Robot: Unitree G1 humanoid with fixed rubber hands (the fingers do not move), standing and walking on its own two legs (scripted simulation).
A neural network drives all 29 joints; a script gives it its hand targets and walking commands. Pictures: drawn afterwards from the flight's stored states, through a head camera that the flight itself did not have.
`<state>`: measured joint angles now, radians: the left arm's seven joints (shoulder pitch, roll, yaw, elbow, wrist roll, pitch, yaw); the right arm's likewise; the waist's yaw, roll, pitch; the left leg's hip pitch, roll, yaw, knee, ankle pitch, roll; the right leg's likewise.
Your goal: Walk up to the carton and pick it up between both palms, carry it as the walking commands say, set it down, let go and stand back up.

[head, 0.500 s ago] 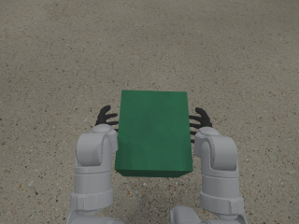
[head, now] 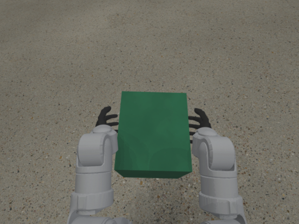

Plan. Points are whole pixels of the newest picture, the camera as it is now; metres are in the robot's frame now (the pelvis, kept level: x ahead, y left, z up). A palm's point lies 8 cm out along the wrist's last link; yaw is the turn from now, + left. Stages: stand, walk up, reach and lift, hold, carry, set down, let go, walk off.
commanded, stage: carry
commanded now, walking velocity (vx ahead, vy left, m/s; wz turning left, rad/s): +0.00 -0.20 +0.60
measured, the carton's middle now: (152, 139) +0.35 -0.02 -0.01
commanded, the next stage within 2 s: none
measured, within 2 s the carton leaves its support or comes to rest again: neither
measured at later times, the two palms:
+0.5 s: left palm (92, 201) +0.18 +0.11 +0.06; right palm (195, 153) +0.26 -0.12 +0.07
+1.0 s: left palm out of the picture +0.10 +0.05 +0.08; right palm (219, 166) +0.22 -0.16 +0.07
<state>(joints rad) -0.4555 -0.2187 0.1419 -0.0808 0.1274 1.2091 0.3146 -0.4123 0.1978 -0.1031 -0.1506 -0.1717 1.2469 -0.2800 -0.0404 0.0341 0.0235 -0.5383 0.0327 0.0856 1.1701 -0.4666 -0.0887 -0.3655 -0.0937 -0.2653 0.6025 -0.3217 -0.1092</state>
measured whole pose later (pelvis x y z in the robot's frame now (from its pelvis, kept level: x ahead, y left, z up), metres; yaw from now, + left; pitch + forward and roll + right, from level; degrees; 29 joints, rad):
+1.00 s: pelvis -0.11 -0.21 +0.00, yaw +34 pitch +3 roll +2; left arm -0.46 -0.22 0.14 -0.06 0.13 1.20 0.31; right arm -0.44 0.21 -0.14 -0.14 -0.17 1.26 -0.29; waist -0.02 0.04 0.01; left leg -0.53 0.06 0.14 1.13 -0.46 -0.06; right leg -0.38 -0.13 -0.34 0.58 -0.26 -0.09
